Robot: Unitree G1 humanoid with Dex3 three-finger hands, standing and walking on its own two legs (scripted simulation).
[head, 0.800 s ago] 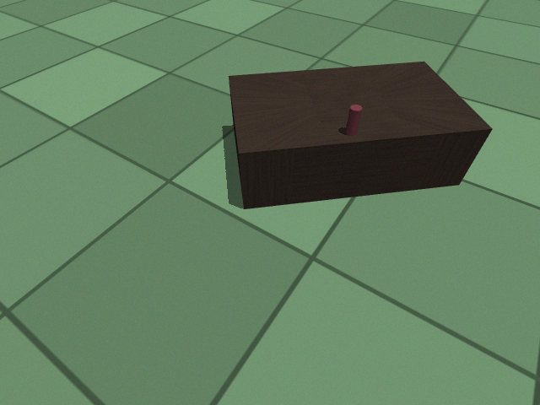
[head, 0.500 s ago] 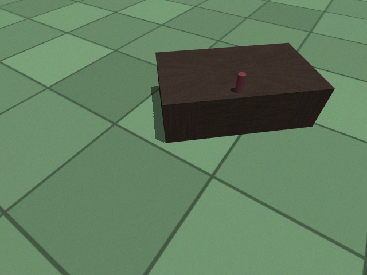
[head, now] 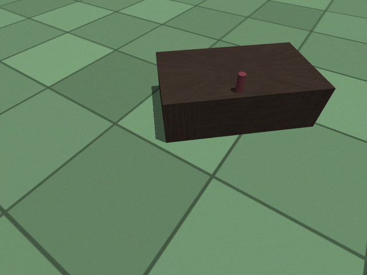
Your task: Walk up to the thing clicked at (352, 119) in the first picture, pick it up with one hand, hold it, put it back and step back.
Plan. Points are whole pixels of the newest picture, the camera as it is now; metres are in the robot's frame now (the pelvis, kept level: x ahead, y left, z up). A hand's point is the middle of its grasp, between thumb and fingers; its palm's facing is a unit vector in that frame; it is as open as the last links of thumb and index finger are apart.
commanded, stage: stand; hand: right
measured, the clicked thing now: (240, 82) +1.29 -0.34 -0.36
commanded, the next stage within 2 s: walk up in 0.32 s
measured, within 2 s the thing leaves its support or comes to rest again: neither
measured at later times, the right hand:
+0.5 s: hand out of the picture +0.06 -0.30 -0.15, palm faces +0.00 +0.93 -0.38, open 7.4 cm
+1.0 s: hand (314, 209) +0.34 -0.36 -0.14, palm faces -0.15 +0.89 -0.43, open 7.4 cm
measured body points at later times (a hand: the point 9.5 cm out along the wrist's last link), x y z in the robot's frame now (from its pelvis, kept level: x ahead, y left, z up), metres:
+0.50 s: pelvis +0.02 -0.02 -0.01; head +0.03 -0.02 +0.44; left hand +0.11 +0.31 -0.13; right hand +0.06 -0.34 -0.13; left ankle -0.01 +0.12 -0.75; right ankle +0.02 -0.15 -0.72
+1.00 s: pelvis +0.21 -0.09 -0.03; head +0.23 -0.06 +0.42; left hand +0.19 +0.23 -0.16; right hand +0.35 -0.40 -0.11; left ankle +0.30 +0.03 -0.75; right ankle +0.13 -0.21 -0.74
